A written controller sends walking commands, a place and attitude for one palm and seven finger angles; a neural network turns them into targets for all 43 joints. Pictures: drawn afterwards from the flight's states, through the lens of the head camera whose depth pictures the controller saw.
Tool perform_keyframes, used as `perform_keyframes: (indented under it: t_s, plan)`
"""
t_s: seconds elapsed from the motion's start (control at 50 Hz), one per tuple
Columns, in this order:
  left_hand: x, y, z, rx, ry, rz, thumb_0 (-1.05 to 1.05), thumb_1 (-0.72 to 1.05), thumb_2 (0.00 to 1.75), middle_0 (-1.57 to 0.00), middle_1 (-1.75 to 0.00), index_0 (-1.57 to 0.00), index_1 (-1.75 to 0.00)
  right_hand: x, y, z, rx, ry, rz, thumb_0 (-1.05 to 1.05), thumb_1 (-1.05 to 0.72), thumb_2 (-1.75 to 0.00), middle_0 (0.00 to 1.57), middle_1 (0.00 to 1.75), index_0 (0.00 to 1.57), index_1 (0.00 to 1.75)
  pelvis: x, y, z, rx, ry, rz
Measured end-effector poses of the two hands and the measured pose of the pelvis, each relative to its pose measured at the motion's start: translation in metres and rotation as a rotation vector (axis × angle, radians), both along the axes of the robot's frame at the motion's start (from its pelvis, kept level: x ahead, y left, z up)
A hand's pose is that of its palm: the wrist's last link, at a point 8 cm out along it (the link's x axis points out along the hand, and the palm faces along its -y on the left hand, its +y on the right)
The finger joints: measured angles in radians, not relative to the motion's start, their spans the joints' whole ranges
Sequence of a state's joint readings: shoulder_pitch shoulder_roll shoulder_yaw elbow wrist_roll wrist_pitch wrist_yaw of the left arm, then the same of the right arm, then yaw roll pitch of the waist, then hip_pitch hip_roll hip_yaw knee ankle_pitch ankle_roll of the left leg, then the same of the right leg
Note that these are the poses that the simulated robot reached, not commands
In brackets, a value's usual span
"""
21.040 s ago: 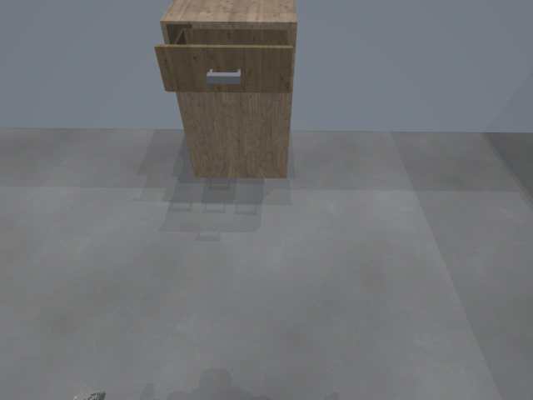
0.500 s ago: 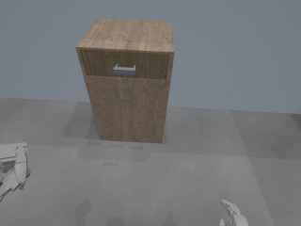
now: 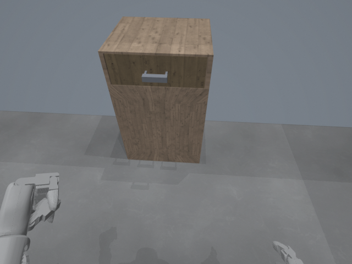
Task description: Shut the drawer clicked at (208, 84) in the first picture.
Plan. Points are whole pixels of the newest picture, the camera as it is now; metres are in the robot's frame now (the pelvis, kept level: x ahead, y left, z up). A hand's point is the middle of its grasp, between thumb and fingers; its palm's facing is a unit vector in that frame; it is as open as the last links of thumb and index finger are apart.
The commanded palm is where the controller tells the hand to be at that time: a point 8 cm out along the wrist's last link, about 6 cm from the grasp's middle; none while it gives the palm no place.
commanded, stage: let the arm hang, fingers relaxed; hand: left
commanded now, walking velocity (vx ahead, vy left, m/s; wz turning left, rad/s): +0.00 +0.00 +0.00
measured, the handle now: (155, 75) +0.89 +0.16 -0.05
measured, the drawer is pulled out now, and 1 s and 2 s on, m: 0.00 0.00 0.00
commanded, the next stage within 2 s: look to check the result in 1.04 s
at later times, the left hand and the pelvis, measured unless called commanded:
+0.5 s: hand out of the picture -0.09 +0.20 -0.16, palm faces +0.04 -0.97 -0.24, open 5.1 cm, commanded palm none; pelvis -0.01 +0.01 +0.01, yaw +1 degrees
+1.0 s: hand out of the picture +0.00 +0.16 -0.17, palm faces +0.03 -0.98 -0.17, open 7.3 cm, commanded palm none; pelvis +0.00 +0.00 +0.01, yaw +0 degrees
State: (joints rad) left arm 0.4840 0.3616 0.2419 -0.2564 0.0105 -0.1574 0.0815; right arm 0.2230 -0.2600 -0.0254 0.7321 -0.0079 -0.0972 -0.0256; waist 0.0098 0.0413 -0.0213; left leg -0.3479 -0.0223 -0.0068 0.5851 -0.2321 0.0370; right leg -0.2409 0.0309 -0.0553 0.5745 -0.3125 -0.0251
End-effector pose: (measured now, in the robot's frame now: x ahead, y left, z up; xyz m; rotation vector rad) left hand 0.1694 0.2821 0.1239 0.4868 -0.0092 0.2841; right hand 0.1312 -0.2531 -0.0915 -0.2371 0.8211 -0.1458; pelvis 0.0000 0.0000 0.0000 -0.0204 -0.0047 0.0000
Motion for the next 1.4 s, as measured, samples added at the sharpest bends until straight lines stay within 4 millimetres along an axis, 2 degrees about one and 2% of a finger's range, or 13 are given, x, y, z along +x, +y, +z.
perform_keyframes:
  t_s: [0.06,0.12,0.18,0.24,0.34,0.4,0.46,0.52,0.6,0.68,0.9,1.2,1.4]
  plan:
    - [0.001,0.007,-0.099,-0.15,0.378,0.086,0.0,0.9,0.9,-1.36,-1.56,-1.37,-1.56,-0.003,-0.004,-0.013,0.0,0.061,0.008,0.01,-0.9,-0.89,0.2,0.3,0.2,0.3,-0.004,0.004,-0.004,0.011,-0.002,0.005]
    - [-0.032,-0.011,-0.184,-0.283,0.735,0.124,0.0,0.9,0.9,-1.29,-1.49,-1.29,-1.5,-0.016,-0.003,-0.015,-0.002,0.118,-0.007,0.01,-0.91,-0.89,0.2,0.3,0.2,0.3,-0.008,0.004,-0.003,0.012,-0.016,0.007]
    - [-0.082,-0.043,-0.239,-0.391,1.012,0.117,0.01,0.91,0.9,-1.2,-1.4,-1.2,-1.4,-0.038,0.002,-0.015,-0.01,0.199,-0.026,0.01,-0.91,-0.89,0.2,0.3,0.2,0.3,-0.01,0.003,0.0,0.01,-0.026,0.007]
    - [-0.133,-0.048,-0.262,-0.429,1.177,0.189,0.01,0.9,0.9,-1.1,-1.34,-1.1,-1.3,-0.066,0.008,-0.018,-0.012,0.312,-0.038,0.01,-0.91,-0.89,0.2,0.3,0.2,0.3,-0.012,0.001,0.004,0.003,-0.024,0.013]
    - [-0.204,-0.035,-0.263,-0.459,1.351,0.303,0.01,0.9,0.9,-0.91,-1.14,-0.91,-1.11,-0.112,0.022,-0.03,0.017,0.497,-0.053,0.0,-0.91,-0.89,0.2,0.3,0.2,0.3,-0.014,0.002,0.009,-0.005,-0.017,0.022]
    - [-0.237,-0.032,-0.257,-0.455,1.437,0.349,0.01,0.9,0.9,-0.8,-1.0,-0.8,-0.98,-0.133,0.031,-0.036,0.047,0.565,-0.071,0.0,-0.91,-0.89,0.2,0.3,0.2,0.3,-0.014,0.005,0.01,-0.003,-0.019,0.021]
    - [-0.258,-0.033,-0.251,-0.451,1.495,0.378,0.0,0.91,0.9,-0.68,-0.86,-0.68,-0.85,-0.149,0.039,-0.041,0.074,0.607,-0.088,0.0,-0.91,-0.89,0.2,0.3,0.2,0.3,-0.014,0.007,0.011,0.0,-0.022,0.018]
    - [-0.266,-0.036,-0.249,-0.451,1.521,0.387,0.0,0.91,0.9,-0.57,-0.72,-0.56,-0.72,-0.159,0.046,-0.045,0.095,0.629,-0.102,0.0,-0.91,-0.89,0.2,0.3,0.2,0.3,-0.014,0.009,0.011,0.003,-0.026,0.013]
    - [-0.26,-0.043,-0.25,-0.458,1.51,0.373,0.0,0.91,0.9,-0.42,-0.55,-0.41,-0.55,-0.166,0.051,-0.048,0.114,0.638,-0.115,0.0,-0.91,-0.89,0.2,0.3,0.2,0.3,-0.015,0.01,0.011,0.007,-0.027,0.009]
    - [-0.241,-0.052,-0.254,-0.47,1.464,0.342,0.0,0.91,0.9,-0.31,-0.43,-0.31,-0.42,-0.168,0.052,-0.049,0.123,0.633,-0.124,0.0,-0.91,-0.89,0.2,0.3,0.2,0.3,-0.014,0.009,0.011,0.011,-0.025,0.007]
    - [-0.185,-0.074,-0.261,-0.488,1.343,0.252,0.0,0.91,0.9,-0.21,-0.31,-0.21,-0.31,-0.161,0.049,-0.048,0.131,0.597,-0.143,0.0,-0.91,-0.89,0.2,0.3,0.2,0.3,-0.008,0.001,0.011,0.017,-0.025,0.003]
    - [-0.183,-0.074,-0.259,-0.475,1.373,0.278,0.0,0.91,0.9,-0.2,-0.3,-0.2,-0.3,-0.153,0.039,-0.047,0.127,0.615,-0.148,0.0,-0.91,-0.89,0.2,0.3,0.2,0.3,0.002,-0.007,0.012,0.016,-0.028,0.001]
    - [-0.18,-0.072,-0.256,-0.464,1.38,0.291,0.0,0.91,0.9,-0.2,-0.3,-0.2,-0.3,-0.136,0.026,-0.046,0.101,0.597,-0.139,0.0,-0.91,-0.89,0.2,0.3,0.2,0.3,0.009,-0.01,0.012,0.017,-0.032,-0.001]
